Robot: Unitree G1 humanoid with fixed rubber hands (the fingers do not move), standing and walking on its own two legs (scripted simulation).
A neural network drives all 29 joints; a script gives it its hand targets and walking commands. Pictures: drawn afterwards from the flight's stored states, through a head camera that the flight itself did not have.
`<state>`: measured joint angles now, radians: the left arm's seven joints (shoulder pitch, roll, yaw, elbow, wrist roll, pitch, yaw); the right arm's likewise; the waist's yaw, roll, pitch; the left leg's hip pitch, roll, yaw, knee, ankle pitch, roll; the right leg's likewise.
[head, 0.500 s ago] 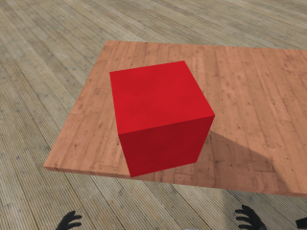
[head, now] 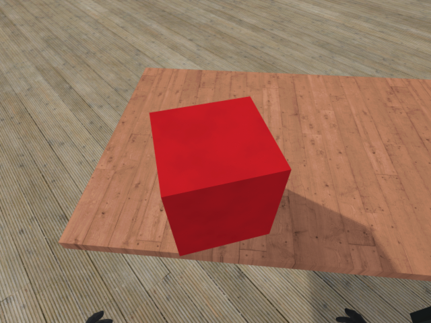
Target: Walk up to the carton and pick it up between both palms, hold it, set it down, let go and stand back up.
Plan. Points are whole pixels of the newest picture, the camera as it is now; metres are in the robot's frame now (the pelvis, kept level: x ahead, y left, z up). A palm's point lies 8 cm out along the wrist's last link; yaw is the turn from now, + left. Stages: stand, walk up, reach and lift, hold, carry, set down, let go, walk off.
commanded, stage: stand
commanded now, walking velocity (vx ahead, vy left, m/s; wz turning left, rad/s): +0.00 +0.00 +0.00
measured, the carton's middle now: (214, 178) +0.41 +0.01 +0.00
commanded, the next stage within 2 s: none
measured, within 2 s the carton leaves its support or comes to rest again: neither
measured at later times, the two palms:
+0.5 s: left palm out of the picture +0.06 +0.27 -0.12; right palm out of the picture +0.04 -0.28 -0.12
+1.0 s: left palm out of the picture +0.05 +0.27 -0.12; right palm out of the picture +0.05 -0.28 -0.12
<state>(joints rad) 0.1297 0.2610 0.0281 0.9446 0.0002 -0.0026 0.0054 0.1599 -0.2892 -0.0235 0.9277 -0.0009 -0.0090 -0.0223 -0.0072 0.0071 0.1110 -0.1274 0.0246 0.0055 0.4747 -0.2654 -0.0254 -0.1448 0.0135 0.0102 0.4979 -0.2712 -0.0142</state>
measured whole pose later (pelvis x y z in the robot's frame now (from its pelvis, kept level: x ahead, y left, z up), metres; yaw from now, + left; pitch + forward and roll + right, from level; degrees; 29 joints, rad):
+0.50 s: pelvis -0.01 +0.00 +0.01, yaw +0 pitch -4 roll +0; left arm 0.15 0.27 0.03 1.04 0.00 -0.01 0.01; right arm 0.19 -0.29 -0.02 1.05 0.00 -0.01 -0.03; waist -0.01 0.01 0.10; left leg -0.11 0.04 0.00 0.38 -0.20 -0.03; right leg -0.12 0.02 0.01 0.40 -0.20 -0.02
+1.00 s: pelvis -0.01 +0.00 +0.01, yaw +0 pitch -4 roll +0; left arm 0.17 0.28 0.03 1.05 0.00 -0.02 0.01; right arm 0.16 -0.30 -0.02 1.06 0.00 -0.02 -0.02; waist 0.00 0.00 0.08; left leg -0.11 0.04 0.01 0.37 -0.19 -0.03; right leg -0.12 0.03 0.01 0.37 -0.19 -0.02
